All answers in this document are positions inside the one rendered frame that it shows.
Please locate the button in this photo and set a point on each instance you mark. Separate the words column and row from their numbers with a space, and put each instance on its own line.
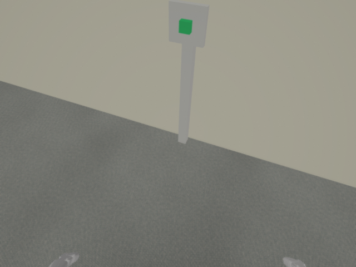
column 185, row 26

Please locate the robot left hand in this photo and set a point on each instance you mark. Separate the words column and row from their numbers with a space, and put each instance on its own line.
column 65, row 260

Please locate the panel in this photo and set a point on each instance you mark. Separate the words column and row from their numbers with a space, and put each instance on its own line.
column 198, row 13

